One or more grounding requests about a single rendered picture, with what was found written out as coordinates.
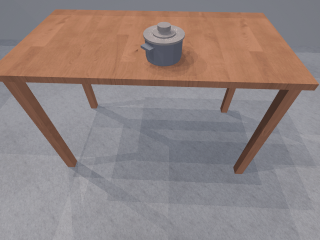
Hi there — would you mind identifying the knob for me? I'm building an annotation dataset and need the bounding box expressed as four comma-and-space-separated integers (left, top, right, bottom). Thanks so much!
157, 22, 171, 33

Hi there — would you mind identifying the pot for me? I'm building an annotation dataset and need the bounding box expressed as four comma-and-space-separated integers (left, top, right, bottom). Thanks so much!
140, 40, 183, 67

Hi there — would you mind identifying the table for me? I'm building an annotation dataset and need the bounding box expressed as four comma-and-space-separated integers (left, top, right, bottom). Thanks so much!
0, 9, 319, 174

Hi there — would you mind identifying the lid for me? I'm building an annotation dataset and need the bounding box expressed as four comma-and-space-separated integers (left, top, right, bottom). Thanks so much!
143, 25, 185, 46

